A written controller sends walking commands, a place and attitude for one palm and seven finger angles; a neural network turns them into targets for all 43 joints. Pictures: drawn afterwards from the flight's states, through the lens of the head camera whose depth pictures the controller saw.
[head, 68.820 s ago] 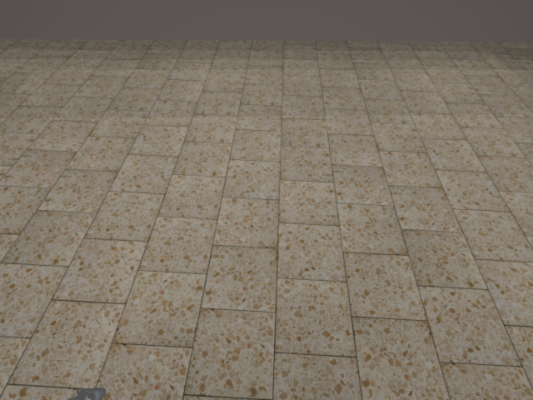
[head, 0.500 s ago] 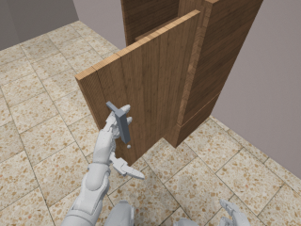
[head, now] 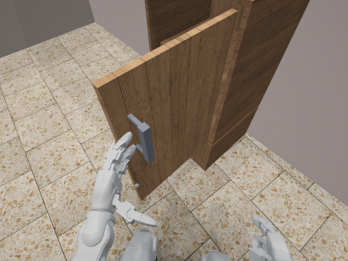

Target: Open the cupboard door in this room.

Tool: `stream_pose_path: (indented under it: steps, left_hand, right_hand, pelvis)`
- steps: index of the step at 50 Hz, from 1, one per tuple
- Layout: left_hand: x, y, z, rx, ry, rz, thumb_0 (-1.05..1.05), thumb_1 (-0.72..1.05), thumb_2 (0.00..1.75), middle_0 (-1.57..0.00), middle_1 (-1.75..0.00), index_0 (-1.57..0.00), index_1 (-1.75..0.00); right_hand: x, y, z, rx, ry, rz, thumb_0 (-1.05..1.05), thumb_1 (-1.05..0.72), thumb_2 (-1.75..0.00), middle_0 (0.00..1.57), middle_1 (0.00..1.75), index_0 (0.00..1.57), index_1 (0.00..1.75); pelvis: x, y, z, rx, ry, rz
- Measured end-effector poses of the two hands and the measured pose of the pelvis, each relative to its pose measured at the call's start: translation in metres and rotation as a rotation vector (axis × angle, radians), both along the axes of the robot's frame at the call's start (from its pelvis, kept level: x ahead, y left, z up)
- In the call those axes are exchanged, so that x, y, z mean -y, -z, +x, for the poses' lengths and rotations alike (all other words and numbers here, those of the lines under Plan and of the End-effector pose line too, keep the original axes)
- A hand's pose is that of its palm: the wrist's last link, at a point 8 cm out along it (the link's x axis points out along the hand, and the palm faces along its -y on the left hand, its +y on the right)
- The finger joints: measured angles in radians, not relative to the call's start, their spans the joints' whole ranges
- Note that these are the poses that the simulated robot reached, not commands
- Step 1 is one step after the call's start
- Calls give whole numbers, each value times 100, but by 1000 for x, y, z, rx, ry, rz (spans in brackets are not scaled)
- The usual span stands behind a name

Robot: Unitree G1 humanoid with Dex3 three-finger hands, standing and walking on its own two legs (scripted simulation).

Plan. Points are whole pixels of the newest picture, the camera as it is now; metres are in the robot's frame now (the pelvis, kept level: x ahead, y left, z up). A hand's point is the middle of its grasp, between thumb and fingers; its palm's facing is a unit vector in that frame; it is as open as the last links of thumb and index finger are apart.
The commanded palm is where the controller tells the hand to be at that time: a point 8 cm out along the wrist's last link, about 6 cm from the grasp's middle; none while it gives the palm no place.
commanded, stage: slide the hand sideways off the handle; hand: left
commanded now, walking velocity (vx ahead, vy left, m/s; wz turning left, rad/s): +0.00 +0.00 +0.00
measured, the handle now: (141, 139) +0.37 +0.10 +0.06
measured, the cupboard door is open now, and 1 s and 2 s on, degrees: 91 91 91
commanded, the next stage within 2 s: draw the hand back to the body in 0.52 s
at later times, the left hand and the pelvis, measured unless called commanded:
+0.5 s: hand (111, 203) +0.23 +0.15 +0.04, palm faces -0.01 -1.00 -0.03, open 16.3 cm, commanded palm +0.21 +0.20 +0.04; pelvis +0.00 -0.01 -0.01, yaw +0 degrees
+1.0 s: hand (80, 198) +0.22 +0.18 +0.10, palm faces +0.01 -1.00 -0.05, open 16.3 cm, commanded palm +0.19 +0.24 +0.12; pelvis +0.01 +0.00 +0.02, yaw +1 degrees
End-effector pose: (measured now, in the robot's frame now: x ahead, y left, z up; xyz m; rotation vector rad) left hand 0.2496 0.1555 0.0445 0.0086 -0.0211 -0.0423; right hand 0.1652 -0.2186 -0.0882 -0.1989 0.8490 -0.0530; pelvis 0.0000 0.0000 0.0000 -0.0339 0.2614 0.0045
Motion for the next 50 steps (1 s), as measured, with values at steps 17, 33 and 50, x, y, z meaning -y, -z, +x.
stream_pose_path:
  steps: [17,33,50]
  left_hand:
    - [-29,2,-27,-36,-31,16,-2,-50,30,-15,-30,-15,-30]
    - [-49,3,-44,-34,-20,8,-2,-50,30,-15,-30,-15,-30]
    - [-82,-60,-51,-34,-48,37,-2,-50,30,-15,-30,-15,-30]
  right_hand:
    - [15,-4,11,60,13,-32,1,-90,-90,20,30,20,30]
    - [19,3,10,89,36,-62,1,-90,-90,20,30,20,30]
    - [-1,-41,13,149,46,-29,1,-90,-90,21,30,20,30]
  pelvis:
    - [9,4,4,-9,-3,-3]
    - [7,13,3,-24,-5,-15]
    - [-3,-23,12,60,-17,-21]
